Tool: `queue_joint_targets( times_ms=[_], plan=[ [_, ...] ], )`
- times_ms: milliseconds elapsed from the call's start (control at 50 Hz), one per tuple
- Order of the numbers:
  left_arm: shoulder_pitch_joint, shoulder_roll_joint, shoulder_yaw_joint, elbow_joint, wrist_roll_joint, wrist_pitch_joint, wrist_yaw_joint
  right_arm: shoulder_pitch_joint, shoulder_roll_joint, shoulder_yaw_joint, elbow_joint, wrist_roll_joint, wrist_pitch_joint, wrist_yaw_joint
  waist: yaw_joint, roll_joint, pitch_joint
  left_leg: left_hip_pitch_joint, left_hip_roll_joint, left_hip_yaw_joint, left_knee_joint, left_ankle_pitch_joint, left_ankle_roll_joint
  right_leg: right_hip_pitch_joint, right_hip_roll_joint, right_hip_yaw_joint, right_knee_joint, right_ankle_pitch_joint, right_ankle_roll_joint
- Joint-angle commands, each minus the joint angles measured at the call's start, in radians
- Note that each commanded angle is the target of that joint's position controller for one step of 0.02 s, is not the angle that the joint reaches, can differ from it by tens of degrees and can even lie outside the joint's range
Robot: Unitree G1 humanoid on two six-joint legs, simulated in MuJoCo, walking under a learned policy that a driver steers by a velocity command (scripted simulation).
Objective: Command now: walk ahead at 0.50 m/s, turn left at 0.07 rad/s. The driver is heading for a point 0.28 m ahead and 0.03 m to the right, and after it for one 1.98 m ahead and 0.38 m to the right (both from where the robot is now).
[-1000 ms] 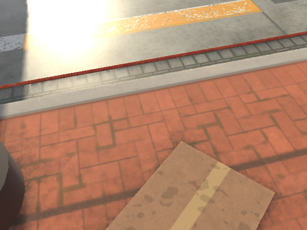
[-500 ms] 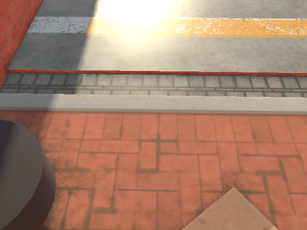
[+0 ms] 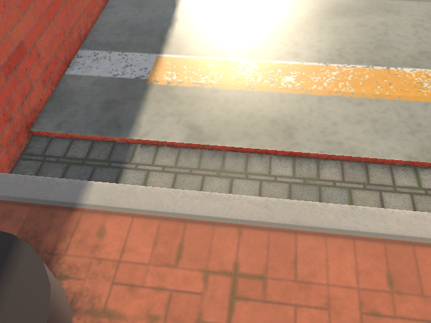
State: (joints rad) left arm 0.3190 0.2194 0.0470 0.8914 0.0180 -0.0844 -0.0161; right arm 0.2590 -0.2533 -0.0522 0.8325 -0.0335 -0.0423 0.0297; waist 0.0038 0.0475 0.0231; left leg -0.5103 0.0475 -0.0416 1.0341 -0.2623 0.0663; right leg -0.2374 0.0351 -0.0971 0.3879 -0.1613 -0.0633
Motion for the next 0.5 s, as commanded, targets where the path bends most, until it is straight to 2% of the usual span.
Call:
queue_joint_targets(
  times_ms=[20, 120, 220, 260, 280, 300, 320, 340, 360, 380, 400, 420, 440, 460, 500],
  plan=[
    [0.001, 0.113, 0.026, -0.040, -0.005, -0.022, 0.001, 0.019, -0.021, 0.003, -0.045, -0.004, 0.007, 0.009, -0.022, -0.129, 0.003, -0.029, 0.041, 0.039, -0.137, 0.100, -0.032, 0.007, -0.220, 0.194, -0.276, 0.026, -0.154],
    [0.070, 0.137, 0.038, -0.007, -0.014, -0.025, 0.003, -0.153, -0.025, 0.009, -0.097, 0.005, -0.004, 0.007, 0.025, -0.108, 0.028, -0.038, 0.054, 0.037, -0.400, 0.267, -0.070, 0.091, -0.225, 0.181, -0.262, 0.047, -0.148],
    [0.080, 0.170, 0.054, -0.003, -0.002, -0.010, 0.012, -0.210, -0.055, 0.000, -0.118, 0.011, -0.011, -0.004, 0.041, -0.110, 0.036, 0.054, 0.041, 0.019, -0.532, 0.240, -0.070, 0.116, -0.246, 0.245, -0.152, 0.047, -0.128],
    [0.071, 0.186, 0.062, -0.010, 0.008, 0.000, 0.018, -0.155, -0.071, -0.009, -0.102, 0.007, -0.025, -0.010, 0.020, -0.095, 0.021, 0.135, 0.028, 0.024, -0.579, 0.163, -0.057, 0.120, -0.244, 0.279, -0.051, 0.054, -0.113],
    [0.064, 0.185, 0.062, -0.012, 0.011, 0.008, 0.020, -0.068, -0.071, -0.013, -0.072, 0.002, -0.037, -0.013, -0.023, -0.059, -0.005, 0.242, 0.014, 0.043, -0.643, 0.168, -0.049, 0.097, -0.207, 0.262, 0.066, 0.054, -0.097],
    [0.084, 0.144, 0.052, -0.012, 0.014, 0.011, 0.018, 0.061, -0.111, -0.029, -0.026, -0.014, -0.057, -0.020, -0.061, 0.021, -0.088, 0.433, 0.035, 0.021, -0.642, 0.141, -0.035, 0.023, -0.126, 0.215, 0.282, 0.017, -0.078],
    [0.092, 0.064, 0.030, -0.041, 0.010, 0.011, 0.016, 0.217, -0.180, -0.041, -0.014, -0.040, -0.069, -0.029, -0.111, 0.159, -0.220, 0.626, 0.252, -0.194, -0.639, 0.031, -0.013, -0.129, -0.051, 0.136, 0.591, -0.234, -0.060],
    [0.191, 0.020, 0.026, -0.061, -0.030, 0.005, 0.016, 0.239, -0.283, -0.062, -0.013, -0.040, -0.055, -0.038, -0.062, 0.333, -0.239, 0.783, 0.426, -0.527, -0.726, 0.097, 0.073, -0.423, 0.051, 0.074, 0.821, -0.457, -0.035],
    [0.148, 0.091, 0.035, -0.041, -0.018, 0.017, 0.023, 0.195, -0.220, -0.057, -0.019, -0.018, -0.042, -0.038, -0.068, 0.195, -0.177, 0.714, 0.405, -0.552, -0.766, -0.058, 0.112, -0.532, -0.013, 0.125, 0.916, -0.387, -0.044],
    [0.054, 0.110, 0.040, -0.044, -0.009, 0.021, 0.016, 0.122, -0.123, -0.031, -0.040, -0.012, -0.048, -0.032, -0.069, 0.065, -0.062, 0.604, 0.339, -0.402, -0.775, -0.035, 0.082, -0.545, -0.050, 0.153, 0.933, -0.284, -0.046],
    [0.026, 0.097, 0.039, -0.045, -0.007, 0.027, 0.006, 0.067, -0.085, -0.020, -0.045, -0.010, -0.050, -0.028, -0.043, 0.043, -0.029, 0.519, 0.285, -0.271, -0.781, 0.086, 0.044, -0.506, -0.074, 0.155, 0.909, -0.206, -0.036],
    [0.026, 0.091, 0.041, -0.041, 0.004, 0.040, -0.004, 0.056, -0.065, -0.011, -0.041, 0.000, -0.050, -0.033, -0.023, 0.061, -0.013, 0.473, 0.243, -0.166, -0.791, 0.203, 0.016, -0.477, -0.093, 0.151, 0.872, -0.166, -0.022],
    [0.025, 0.083, 0.041, -0.043, 0.014, 0.055, -0.014, 0.062, -0.057, -0.009, -0.032, 0.008, -0.055, -0.038, -0.011, 0.093, -0.010, 0.449, 0.222, -0.104, -0.794, 0.320, 0.004, -0.454, -0.100, 0.143, 0.863, -0.132, -0.012],
    [0.016, 0.074, 0.038, -0.047, 0.017, 0.067, -0.019, 0.085, -0.054, -0.008, -0.019, 0.013, -0.062, -0.039, -0.006, 0.097, -0.017, 0.448, 0.214, -0.066, -0.788, 0.444, 0.003, -0.454, -0.096, 0.131, 0.884, -0.116, -0.004],
    [-0.032, 0.059, 0.034, -0.069, 0.017, 0.078, -0.026, 0.126, -0.051, -0.008, 0.003, 0.021, -0.075, -0.040, -0.001, 0.071, -0.020, 0.471, 0.212, -0.001, -0.794, 0.567, 0.009, -0.498, -0.098, 0.126, 0.882, -0.052, 0.006]
  ],
)
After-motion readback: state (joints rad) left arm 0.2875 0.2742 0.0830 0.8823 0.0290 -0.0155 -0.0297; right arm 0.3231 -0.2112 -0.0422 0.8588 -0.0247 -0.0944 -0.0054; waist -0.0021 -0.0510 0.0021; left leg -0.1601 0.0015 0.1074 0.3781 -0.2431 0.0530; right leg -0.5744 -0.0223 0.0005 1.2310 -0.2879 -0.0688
